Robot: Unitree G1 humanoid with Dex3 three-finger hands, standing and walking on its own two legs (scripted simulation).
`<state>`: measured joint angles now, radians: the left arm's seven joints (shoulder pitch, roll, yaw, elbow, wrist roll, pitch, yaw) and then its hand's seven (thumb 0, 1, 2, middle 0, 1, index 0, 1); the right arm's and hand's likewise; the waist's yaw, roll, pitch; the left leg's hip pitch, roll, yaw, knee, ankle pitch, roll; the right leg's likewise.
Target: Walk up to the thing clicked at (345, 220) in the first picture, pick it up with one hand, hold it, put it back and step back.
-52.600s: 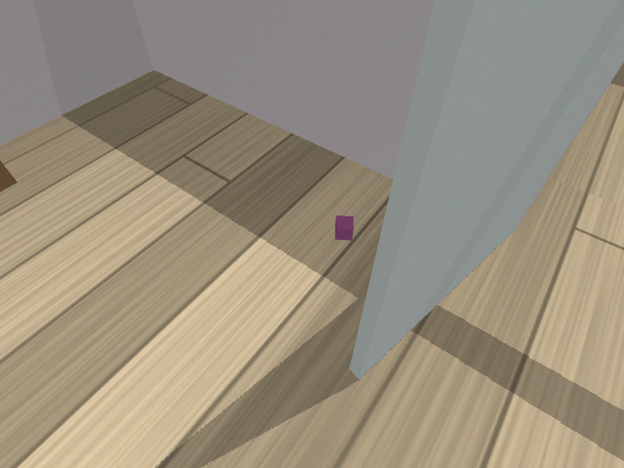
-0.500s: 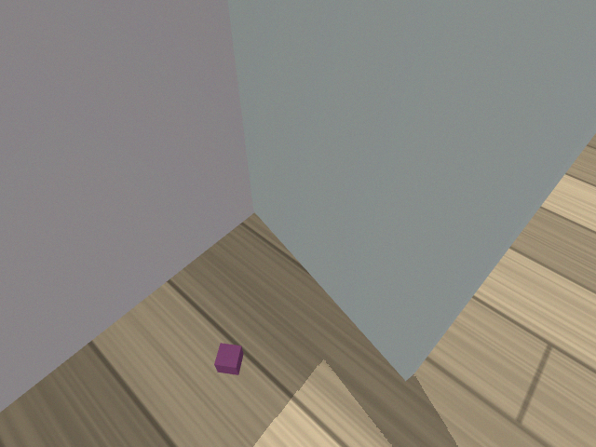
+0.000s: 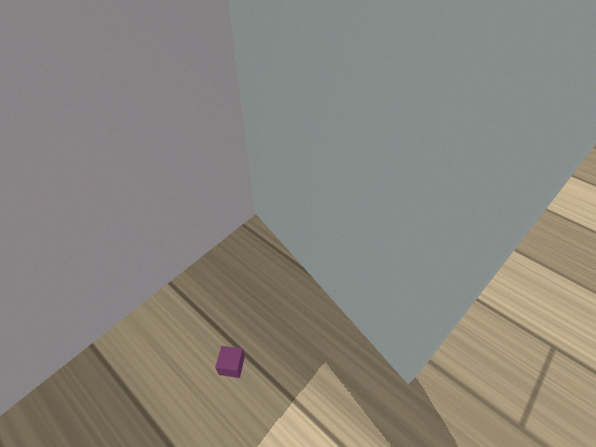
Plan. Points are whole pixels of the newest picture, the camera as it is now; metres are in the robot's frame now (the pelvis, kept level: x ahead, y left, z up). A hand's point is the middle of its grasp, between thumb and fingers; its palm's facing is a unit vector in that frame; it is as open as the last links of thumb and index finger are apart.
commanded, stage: stand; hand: left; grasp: from above
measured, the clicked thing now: (230, 361) +0.49 +0.22 -0.75
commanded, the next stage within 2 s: rise first in 0.82 s
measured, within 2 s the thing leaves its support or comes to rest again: neither
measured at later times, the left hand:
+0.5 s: hand out of the picture +0.08 +0.25 -0.15, palm faces -0.03 -0.94 -0.35, open 7.4 cm
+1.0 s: hand out of the picture +0.09 +0.25 -0.15, palm faces +0.03 -0.94 -0.35, open 7.5 cm
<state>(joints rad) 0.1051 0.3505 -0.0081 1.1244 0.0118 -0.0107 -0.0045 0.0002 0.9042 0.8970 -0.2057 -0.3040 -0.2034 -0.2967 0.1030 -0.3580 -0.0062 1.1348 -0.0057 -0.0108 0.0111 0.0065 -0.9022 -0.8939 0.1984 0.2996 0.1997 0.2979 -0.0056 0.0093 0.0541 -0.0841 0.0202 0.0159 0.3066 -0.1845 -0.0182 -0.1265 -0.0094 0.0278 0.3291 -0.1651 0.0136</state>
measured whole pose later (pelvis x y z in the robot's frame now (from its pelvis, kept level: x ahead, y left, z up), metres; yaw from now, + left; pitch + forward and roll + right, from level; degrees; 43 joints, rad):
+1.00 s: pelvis +0.00 +0.00 +0.00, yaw +1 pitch +0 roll +0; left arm 0.10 0.33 0.03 1.06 -0.01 -0.02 0.01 0.00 0.87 0.91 -0.20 -0.35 -0.19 -0.34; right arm 0.17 -0.35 0.00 1.00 0.04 -0.03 -0.02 0.01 -0.91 -0.89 0.20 0.30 0.20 0.30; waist -0.01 0.01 0.05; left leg -0.16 0.01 0.00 0.38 -0.21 -0.01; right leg -0.19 -0.02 0.01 0.39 -0.19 0.02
